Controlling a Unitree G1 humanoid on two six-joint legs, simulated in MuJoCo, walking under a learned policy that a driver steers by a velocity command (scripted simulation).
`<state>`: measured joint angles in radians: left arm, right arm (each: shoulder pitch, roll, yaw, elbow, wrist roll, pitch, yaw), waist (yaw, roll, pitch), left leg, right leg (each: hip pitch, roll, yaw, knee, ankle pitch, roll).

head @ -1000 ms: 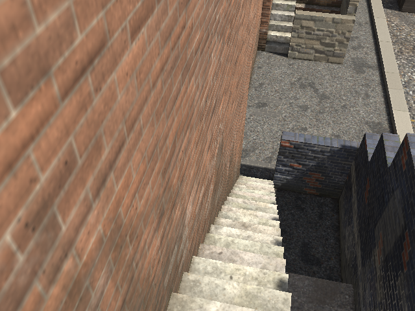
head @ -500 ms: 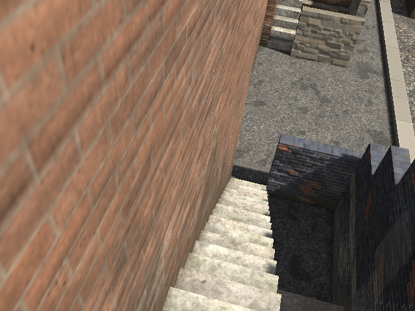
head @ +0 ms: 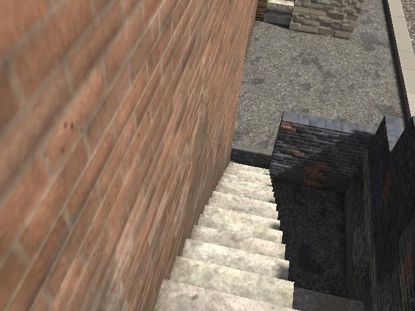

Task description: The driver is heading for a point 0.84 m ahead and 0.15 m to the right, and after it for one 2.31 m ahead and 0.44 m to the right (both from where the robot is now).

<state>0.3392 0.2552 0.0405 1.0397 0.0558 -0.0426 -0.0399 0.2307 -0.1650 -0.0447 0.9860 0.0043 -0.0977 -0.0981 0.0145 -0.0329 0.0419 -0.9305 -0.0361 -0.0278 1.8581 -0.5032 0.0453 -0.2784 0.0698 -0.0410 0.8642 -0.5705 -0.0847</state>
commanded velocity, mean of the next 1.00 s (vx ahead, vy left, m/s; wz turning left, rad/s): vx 0.32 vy -0.08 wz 0.00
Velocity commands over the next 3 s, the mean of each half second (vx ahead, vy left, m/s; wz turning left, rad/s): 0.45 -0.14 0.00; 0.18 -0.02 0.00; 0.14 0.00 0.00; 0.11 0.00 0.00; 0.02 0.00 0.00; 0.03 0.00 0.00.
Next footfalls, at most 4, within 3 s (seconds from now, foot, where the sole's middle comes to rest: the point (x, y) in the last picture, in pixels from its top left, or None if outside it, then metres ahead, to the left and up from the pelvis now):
0.24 left None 0.29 0.12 -0.93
0.64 right None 0.42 -0.21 -1.14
0.98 left None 0.52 -0.03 -1.14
1.76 right None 0.49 -0.26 -1.14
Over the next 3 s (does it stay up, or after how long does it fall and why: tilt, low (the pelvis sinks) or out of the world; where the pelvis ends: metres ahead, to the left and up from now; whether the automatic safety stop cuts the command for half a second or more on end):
stays up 0.45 -0.17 -0.36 its command is cut before an obstacle from the start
